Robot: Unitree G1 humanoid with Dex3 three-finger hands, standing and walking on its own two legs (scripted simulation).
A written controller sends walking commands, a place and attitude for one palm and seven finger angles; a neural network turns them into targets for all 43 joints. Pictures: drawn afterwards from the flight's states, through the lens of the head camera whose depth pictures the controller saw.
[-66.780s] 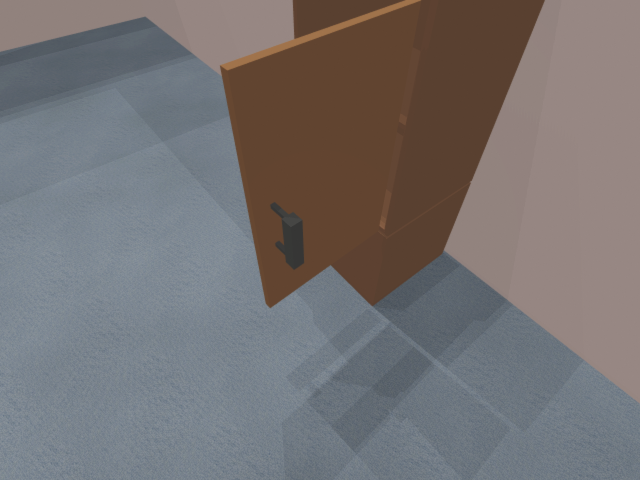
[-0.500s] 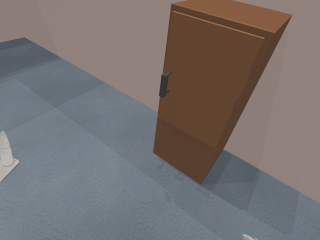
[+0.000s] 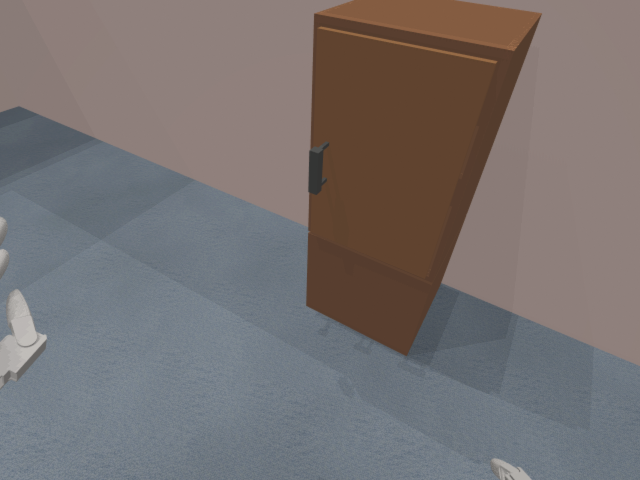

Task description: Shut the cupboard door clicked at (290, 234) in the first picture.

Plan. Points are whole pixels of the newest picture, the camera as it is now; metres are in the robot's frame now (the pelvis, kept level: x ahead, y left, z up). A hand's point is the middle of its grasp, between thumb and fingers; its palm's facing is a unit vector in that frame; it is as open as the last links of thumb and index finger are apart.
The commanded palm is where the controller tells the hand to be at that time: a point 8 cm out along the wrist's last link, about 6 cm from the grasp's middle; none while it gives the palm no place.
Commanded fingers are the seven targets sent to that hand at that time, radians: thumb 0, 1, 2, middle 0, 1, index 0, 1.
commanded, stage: stop stepping back and stand still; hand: left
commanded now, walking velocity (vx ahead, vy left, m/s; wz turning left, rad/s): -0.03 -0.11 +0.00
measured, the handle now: (320, 167) +0.90 +0.05 -0.07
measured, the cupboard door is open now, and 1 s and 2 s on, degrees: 0 0 0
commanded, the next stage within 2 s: let the arm hang, fingers relaxed in 0.20 s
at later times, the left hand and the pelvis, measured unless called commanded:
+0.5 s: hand out of the picture +0.15 +0.22 -0.10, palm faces +0.02 -0.95 -0.32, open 7.4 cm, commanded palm none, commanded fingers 0.00 0.90 0.90 -0.20 -0.30 -0.20 -0.30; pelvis +0.00 +0.01 +0.00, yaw +1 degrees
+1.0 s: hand out of the picture -0.07 +0.19 -0.16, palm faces +0.04 -0.98 -0.20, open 7.3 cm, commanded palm none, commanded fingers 0.00 0.90 0.90 -0.20 -0.30 -0.20 -0.30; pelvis +0.00 +0.02 +0.02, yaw +0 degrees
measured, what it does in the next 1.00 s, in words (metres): stands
